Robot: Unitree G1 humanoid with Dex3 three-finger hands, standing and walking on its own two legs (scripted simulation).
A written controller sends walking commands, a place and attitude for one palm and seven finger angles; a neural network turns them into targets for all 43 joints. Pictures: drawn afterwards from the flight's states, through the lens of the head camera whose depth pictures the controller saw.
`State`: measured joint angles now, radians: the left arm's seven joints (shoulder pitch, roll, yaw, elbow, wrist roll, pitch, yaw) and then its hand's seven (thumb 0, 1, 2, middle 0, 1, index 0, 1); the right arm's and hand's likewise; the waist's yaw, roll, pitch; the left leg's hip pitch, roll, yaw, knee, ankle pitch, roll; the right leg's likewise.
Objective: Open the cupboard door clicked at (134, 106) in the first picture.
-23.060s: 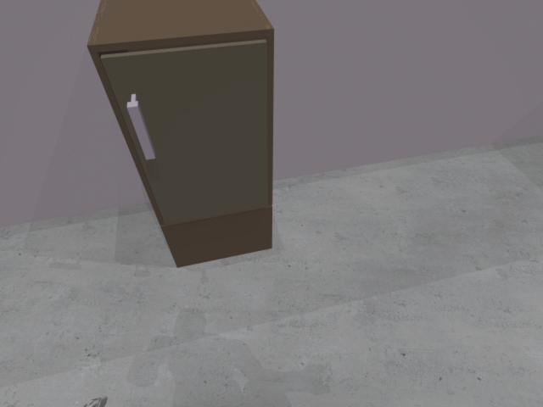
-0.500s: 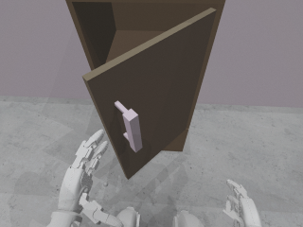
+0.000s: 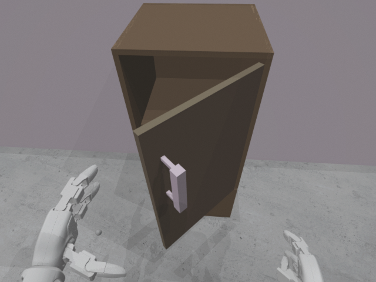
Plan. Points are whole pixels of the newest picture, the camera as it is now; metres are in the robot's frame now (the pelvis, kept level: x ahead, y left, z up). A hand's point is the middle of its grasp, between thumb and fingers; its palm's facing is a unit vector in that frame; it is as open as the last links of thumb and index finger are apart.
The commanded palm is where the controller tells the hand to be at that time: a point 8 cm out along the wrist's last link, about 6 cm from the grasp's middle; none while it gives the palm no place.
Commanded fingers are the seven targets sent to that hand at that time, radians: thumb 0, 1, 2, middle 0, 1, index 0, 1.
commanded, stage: draw the hand back to the body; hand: left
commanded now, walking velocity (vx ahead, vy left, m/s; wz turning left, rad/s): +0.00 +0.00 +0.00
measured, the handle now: (173, 184) +0.33 +0.07 +0.02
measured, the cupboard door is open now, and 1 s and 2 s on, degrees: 46 46 46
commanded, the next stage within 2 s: step back with the hand held close in 0.98 s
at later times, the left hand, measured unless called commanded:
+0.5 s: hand (31, 190) +0.21 +0.25 +0.19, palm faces +0.37 -0.83 -0.41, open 10.3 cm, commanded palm +0.16 +0.30 +0.20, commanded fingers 0.00 0.76 0.84 -0.19 -0.30 -0.19 -0.30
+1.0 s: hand (23, 184) +0.21 +0.25 +0.21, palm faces +0.43 -0.81 -0.40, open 7.5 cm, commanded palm +0.16 +0.29 +0.22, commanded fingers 0.00 0.90 0.90 -0.20 -0.30 -0.20 -0.30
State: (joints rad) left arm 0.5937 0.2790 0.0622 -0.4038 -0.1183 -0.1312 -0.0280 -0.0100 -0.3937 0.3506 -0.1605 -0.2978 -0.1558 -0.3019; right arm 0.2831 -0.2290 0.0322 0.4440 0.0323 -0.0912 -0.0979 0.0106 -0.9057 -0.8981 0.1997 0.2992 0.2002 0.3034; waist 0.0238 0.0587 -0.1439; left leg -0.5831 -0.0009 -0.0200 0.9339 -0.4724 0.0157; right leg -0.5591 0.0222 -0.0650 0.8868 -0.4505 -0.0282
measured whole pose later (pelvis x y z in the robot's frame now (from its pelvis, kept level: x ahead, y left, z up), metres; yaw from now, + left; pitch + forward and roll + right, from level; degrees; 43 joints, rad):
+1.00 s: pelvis +0.01 +0.00 +0.05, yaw -1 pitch -5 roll -1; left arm 0.47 0.34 0.33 -0.38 -0.06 -0.07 0.11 0.02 0.88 0.90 -0.21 -0.30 -0.21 -0.30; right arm 0.20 -0.23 0.02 0.65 0.00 -0.11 -0.09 0.01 -0.91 -0.90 0.20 0.30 0.20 0.30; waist 0.07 0.07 0.01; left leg -0.08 0.00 0.01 0.41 -0.25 0.01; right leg -0.07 0.03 -0.02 0.38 -0.23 -0.03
